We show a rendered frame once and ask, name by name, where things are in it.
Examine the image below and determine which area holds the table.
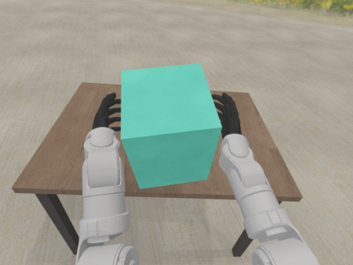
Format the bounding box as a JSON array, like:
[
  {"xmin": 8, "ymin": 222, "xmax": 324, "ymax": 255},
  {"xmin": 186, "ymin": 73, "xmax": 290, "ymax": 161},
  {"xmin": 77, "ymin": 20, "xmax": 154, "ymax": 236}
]
[{"xmin": 12, "ymin": 82, "xmax": 303, "ymax": 257}]

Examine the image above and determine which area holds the right robot hand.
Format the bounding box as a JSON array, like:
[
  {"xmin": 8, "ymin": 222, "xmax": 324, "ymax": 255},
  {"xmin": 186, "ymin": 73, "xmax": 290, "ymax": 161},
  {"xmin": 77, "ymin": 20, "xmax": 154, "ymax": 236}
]
[{"xmin": 212, "ymin": 93, "xmax": 242, "ymax": 139}]

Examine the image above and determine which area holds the carton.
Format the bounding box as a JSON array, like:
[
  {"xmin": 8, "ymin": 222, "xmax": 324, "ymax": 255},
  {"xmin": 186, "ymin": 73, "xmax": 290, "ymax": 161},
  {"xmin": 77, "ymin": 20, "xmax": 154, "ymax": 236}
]
[{"xmin": 121, "ymin": 63, "xmax": 222, "ymax": 189}]

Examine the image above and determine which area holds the left robot upper arm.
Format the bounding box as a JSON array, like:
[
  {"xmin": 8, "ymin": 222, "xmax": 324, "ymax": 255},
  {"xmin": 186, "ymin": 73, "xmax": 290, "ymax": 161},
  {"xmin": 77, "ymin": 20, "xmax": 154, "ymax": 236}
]
[{"xmin": 77, "ymin": 243, "xmax": 140, "ymax": 265}]

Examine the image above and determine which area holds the left robot hand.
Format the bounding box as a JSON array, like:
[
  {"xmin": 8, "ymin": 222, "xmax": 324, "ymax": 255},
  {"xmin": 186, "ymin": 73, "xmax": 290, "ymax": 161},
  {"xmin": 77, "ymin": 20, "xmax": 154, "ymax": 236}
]
[{"xmin": 92, "ymin": 93, "xmax": 121, "ymax": 131}]

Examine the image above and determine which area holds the robot right forearm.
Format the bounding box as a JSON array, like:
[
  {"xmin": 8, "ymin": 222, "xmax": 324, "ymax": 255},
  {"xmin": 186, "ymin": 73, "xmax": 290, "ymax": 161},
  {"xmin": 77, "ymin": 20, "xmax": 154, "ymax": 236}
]
[{"xmin": 218, "ymin": 134, "xmax": 320, "ymax": 265}]

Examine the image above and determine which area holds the right robot upper arm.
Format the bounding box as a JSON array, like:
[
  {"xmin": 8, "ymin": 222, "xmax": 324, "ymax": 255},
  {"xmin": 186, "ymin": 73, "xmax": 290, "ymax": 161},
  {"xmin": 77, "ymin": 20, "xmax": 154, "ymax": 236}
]
[{"xmin": 252, "ymin": 237, "xmax": 318, "ymax": 265}]

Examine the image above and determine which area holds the robot left forearm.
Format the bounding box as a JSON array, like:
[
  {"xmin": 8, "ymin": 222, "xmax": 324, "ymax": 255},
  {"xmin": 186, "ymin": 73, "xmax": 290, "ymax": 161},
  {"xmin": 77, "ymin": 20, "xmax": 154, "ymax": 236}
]
[{"xmin": 75, "ymin": 127, "xmax": 130, "ymax": 265}]

